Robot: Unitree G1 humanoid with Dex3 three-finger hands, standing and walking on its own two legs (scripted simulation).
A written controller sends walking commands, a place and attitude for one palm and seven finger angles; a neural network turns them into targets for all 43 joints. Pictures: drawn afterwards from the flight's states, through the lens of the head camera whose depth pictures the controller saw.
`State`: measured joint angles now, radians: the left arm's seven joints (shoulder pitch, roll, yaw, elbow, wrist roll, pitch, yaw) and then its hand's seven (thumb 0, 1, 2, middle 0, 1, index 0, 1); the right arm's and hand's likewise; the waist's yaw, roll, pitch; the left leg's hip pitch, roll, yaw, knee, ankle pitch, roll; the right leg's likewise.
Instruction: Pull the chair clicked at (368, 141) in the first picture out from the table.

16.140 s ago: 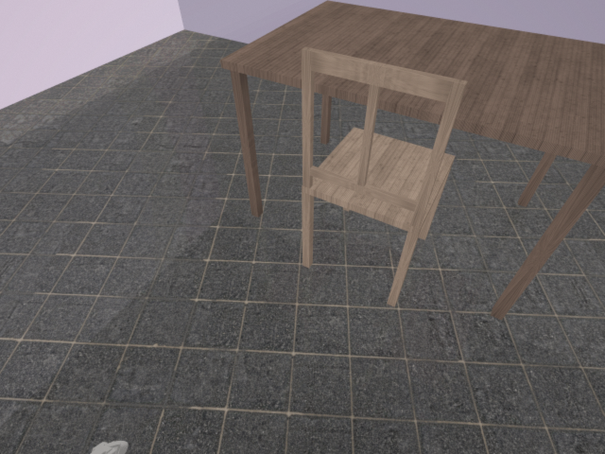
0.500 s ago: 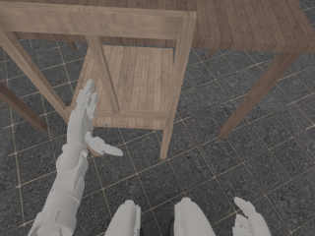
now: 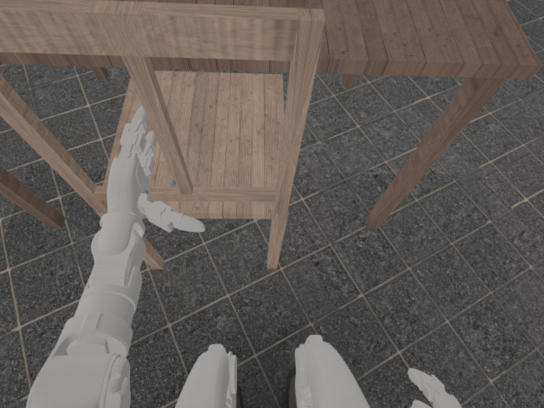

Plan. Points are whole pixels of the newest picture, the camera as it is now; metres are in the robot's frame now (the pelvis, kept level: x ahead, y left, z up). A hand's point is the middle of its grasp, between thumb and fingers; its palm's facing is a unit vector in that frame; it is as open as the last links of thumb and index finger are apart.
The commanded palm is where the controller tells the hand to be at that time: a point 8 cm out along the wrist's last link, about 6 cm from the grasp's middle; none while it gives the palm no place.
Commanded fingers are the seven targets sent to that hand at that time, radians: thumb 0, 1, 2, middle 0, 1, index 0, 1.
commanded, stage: push the fingers through the gap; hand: left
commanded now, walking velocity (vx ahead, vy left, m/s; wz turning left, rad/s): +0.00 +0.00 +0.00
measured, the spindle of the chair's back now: (167, 140) +0.50 +0.15 +0.03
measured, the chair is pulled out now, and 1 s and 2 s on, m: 0.00 0.00 0.00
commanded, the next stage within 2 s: hook a spindle and tug to test in 0.90 s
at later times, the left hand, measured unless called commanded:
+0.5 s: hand (181, 158) +0.47 +0.13 +0.03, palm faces +0.00 -1.00 -0.04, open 16.9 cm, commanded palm +0.45 +0.18 +0.03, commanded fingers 0.00 -0.50 0.30 -0.06 -0.08 -0.06 -0.08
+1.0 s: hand (179, 155) +0.48 +0.13 +0.02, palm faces -0.01 -1.00 -0.05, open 16.9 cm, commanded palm +0.45 +0.18 +0.03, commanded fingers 0.00 -0.50 0.30 -0.08 -0.13 -0.08 -0.13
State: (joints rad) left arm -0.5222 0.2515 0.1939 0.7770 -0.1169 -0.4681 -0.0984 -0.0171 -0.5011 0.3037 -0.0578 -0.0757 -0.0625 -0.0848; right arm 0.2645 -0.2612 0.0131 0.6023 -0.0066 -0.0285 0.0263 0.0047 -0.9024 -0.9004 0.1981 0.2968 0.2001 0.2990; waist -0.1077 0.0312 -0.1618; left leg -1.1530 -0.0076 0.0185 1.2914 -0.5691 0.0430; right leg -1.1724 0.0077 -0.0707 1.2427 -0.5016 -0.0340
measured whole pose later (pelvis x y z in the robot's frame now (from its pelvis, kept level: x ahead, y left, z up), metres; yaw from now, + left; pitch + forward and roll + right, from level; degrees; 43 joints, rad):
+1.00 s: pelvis +0.00 -0.01 +0.00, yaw -1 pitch +27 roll -2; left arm -0.75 0.32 0.30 1.05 -0.07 -0.52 -0.10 -0.02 -0.50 0.30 -0.06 -0.08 -0.06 -0.08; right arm 0.30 -0.26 0.02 0.60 -0.03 0.04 0.05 0.00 -0.90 -0.90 0.20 0.30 0.20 0.30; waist -0.15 0.03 -0.15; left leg -1.20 0.00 0.02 1.30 -0.56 0.04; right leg -1.22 0.02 -0.07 1.24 -0.49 -0.04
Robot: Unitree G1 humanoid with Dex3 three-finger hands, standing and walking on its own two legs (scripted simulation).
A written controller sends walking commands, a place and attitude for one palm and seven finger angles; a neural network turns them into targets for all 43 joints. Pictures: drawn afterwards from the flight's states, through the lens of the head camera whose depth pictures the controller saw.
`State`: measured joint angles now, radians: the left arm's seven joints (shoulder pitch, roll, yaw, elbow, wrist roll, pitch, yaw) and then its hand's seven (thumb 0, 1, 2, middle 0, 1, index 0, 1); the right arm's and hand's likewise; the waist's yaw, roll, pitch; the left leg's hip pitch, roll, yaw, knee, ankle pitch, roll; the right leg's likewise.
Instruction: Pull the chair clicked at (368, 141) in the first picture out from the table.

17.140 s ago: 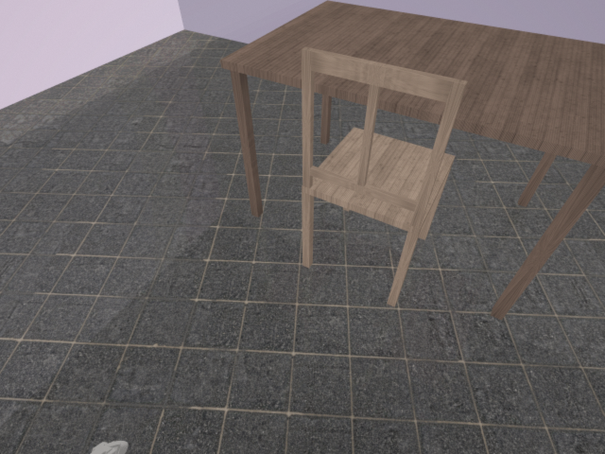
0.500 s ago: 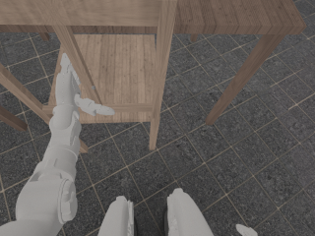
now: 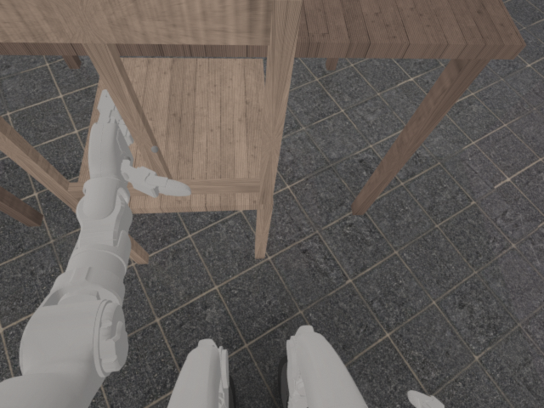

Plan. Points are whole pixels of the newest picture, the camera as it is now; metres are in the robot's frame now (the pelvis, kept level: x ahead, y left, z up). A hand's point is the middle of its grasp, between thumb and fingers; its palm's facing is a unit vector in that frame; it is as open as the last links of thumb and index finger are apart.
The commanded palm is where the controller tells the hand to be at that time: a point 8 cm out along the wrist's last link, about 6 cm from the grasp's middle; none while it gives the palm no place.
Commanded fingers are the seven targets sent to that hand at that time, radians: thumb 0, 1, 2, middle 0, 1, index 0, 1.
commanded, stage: hook a spindle and tug to test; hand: left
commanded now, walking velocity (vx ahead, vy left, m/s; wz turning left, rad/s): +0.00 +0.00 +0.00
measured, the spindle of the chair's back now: (141, 132) +0.51 +0.16 +0.04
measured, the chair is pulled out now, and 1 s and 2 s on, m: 0.00 0.00 0.04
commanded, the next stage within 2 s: step backward, pulling the chair out in 1.50 s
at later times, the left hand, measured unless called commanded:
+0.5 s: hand (156, 148) +0.48 +0.14 +0.02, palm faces -0.01 -1.00 -0.03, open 13.2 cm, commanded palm +0.46 +0.18 +0.03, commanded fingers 0.00 0.12 0.56 -0.50 -1.45 -0.50 -1.45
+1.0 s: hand (156, 151) +0.48 +0.14 +0.03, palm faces +0.01 -1.00 -0.01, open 5.3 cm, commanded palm +0.44 +0.19 +0.03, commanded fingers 0.00 0.90 0.90 -0.50 -1.45 -0.50 -1.45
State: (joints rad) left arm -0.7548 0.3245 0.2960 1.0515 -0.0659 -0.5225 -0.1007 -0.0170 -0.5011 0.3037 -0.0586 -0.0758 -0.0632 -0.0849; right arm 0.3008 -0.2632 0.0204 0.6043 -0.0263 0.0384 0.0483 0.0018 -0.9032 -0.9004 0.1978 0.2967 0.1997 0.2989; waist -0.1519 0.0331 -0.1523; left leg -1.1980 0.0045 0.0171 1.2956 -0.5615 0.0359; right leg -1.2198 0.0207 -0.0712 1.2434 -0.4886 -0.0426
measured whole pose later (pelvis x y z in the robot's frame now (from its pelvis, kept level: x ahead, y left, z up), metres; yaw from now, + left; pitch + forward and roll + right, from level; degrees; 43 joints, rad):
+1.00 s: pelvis +0.00 +0.01 +0.00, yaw +0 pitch +26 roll -2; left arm -0.70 0.27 0.26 0.98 -0.08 -0.53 -0.06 0.01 0.69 0.81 -0.47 -1.43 -0.46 -1.45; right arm 0.30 -0.25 0.02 0.60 -0.03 0.05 0.06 0.00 -0.90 -0.90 0.20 0.30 0.20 0.30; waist -0.14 0.03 -0.16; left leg -1.18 0.00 0.02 1.29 -0.57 0.05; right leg -1.20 0.02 -0.06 1.23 -0.49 -0.03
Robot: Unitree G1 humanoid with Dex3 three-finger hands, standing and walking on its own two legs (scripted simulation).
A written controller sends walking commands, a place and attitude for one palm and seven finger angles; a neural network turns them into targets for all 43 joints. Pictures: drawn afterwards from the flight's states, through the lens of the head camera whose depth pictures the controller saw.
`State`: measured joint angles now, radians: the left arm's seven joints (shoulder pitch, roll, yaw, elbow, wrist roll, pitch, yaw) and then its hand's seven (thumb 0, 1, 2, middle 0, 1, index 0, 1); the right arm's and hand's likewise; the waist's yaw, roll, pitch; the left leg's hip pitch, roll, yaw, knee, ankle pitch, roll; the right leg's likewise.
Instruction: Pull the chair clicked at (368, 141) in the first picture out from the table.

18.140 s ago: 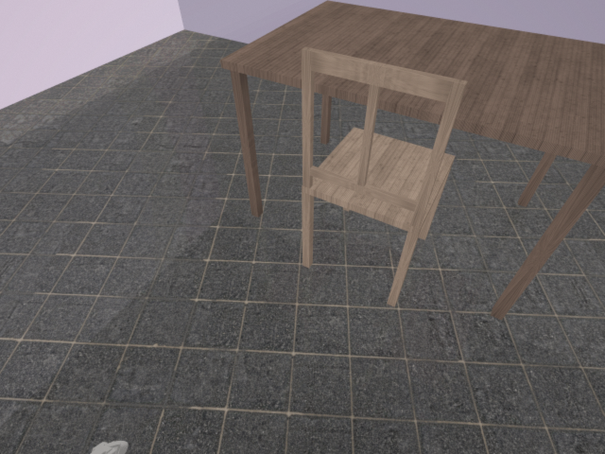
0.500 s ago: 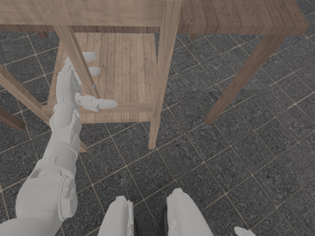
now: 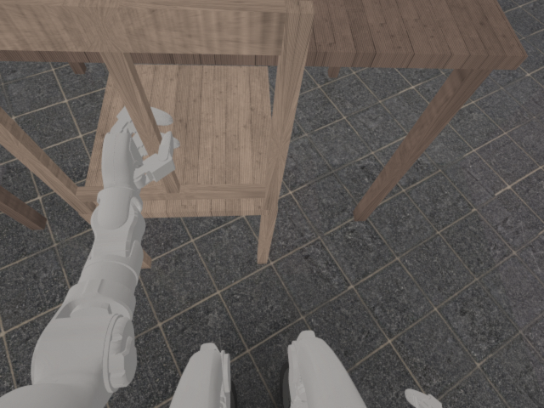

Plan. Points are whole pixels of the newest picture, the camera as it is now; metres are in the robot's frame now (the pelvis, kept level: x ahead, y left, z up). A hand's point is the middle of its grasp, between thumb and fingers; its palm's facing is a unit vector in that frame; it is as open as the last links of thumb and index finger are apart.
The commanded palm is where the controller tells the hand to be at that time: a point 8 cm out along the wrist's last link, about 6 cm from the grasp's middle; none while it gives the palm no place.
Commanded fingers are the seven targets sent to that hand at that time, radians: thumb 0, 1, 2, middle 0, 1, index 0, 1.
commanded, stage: hook a spindle and tug to test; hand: left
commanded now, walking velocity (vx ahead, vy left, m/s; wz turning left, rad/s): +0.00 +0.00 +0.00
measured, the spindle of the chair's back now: (151, 138) +0.50 +0.15 +0.03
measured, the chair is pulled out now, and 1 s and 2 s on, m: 0.00 0.04 0.22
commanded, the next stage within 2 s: step backward, pulling the chair out in 0.50 s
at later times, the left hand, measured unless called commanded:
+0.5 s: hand (164, 174) +0.44 +0.13 +0.03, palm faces +0.00 -1.00 -0.02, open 5.4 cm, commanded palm +0.41 +0.18 +0.03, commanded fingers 0.00 0.90 0.90 -0.50 -1.45 -0.50 -1.45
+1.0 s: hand (169, 176) +0.43 +0.12 +0.04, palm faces -0.05 -0.99 -0.12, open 5.3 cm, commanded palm +0.41 +0.17 +0.04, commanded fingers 0.00 0.90 0.90 -0.50 -1.45 -0.50 -1.45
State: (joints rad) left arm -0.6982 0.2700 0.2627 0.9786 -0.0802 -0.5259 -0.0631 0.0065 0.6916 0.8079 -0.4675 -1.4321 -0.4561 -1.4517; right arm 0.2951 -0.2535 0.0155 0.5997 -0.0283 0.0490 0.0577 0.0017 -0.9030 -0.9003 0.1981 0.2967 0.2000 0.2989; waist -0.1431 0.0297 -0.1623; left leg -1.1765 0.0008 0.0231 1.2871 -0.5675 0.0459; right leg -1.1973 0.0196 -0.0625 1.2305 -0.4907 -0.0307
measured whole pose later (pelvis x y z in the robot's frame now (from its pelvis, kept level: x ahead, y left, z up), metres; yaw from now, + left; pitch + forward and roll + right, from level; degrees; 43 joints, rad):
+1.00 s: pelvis +0.03 +0.02 +0.10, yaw -1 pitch +14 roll -2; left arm -0.57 0.20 0.05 1.03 -0.05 -0.22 0.08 0.05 0.70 0.75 -0.33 -1.16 -0.49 -1.45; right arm 0.30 -0.26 -0.01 0.63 0.06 0.11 -0.10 0.00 -0.90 -0.90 0.20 0.30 0.20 0.30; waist -0.11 0.00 -0.01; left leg -0.58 -0.01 0.06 0.68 -0.34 0.06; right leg -0.61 0.03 -0.01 0.64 -0.24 0.01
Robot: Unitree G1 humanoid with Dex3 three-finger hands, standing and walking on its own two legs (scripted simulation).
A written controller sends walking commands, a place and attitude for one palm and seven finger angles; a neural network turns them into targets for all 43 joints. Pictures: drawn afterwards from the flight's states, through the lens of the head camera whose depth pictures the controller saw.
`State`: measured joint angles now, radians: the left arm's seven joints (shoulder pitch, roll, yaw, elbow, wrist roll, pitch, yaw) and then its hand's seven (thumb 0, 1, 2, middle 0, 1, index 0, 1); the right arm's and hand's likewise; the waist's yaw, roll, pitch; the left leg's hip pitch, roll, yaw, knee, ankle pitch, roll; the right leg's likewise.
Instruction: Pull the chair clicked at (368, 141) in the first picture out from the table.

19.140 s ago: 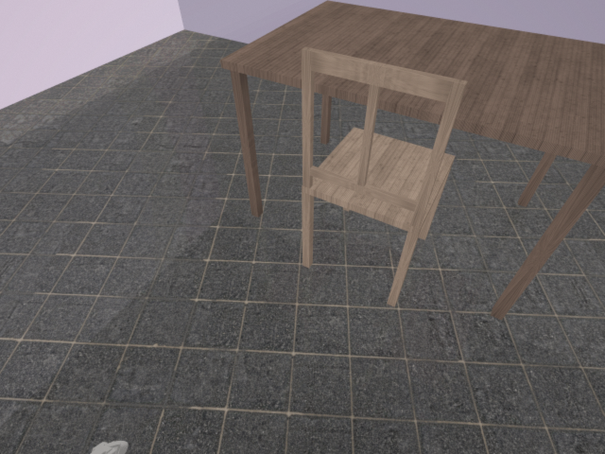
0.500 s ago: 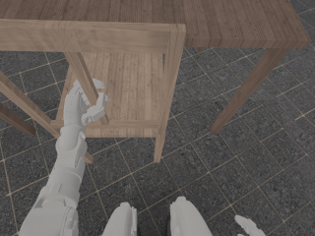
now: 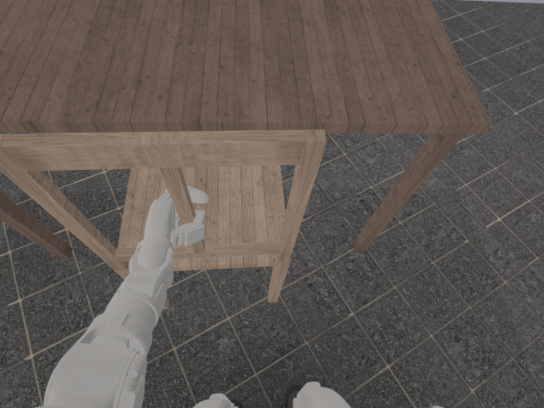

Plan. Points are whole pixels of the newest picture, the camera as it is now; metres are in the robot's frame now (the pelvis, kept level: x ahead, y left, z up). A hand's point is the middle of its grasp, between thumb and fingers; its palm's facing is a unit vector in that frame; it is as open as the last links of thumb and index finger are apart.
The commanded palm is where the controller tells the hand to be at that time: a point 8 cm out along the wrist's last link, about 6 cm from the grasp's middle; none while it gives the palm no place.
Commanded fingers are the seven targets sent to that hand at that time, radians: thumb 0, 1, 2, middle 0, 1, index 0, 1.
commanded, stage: step backward, pulling the chair out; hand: left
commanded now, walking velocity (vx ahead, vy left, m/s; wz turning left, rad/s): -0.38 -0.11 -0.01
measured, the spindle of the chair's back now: (187, 215) +0.43 +0.13 -0.07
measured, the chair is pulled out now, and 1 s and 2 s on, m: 0.04 0.22 0.39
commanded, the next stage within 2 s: none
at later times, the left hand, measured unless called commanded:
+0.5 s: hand (216, 268) +0.33 +0.08 -0.05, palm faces +0.00 -0.99 -0.14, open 5.3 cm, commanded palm +0.32 +0.13 -0.05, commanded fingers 0.00 0.90 0.90 -0.50 -1.45 -0.50 -1.45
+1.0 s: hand (205, 335) +0.23 +0.09 -0.06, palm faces -0.01 -0.98 -0.20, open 5.6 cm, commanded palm +0.23 +0.14 -0.05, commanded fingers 0.00 0.90 0.90 -0.50 -1.45 -0.50 -1.45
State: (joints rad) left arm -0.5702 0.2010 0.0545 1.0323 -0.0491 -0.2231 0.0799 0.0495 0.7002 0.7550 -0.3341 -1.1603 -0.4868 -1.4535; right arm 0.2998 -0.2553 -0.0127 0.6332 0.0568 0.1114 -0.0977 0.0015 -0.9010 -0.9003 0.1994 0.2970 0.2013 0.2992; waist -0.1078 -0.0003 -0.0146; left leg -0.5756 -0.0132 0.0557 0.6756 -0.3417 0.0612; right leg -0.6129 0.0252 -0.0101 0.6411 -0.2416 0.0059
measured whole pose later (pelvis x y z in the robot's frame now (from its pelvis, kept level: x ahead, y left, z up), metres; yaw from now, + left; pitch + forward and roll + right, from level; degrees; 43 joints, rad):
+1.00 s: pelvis -0.14 -0.03 +0.00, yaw -1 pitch +2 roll +0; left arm -0.55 0.17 0.04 1.11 -0.06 -0.25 0.09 0.04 0.62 0.81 -0.36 -1.17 -0.50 -1.45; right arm 0.19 -0.18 0.02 0.77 0.05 -0.07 -0.11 0.00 -0.90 -0.90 0.20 0.30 0.21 0.30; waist -0.05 0.04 0.15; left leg -0.53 0.04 0.07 0.68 -0.28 -0.01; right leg -0.49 0.03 0.00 0.67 -0.22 -0.03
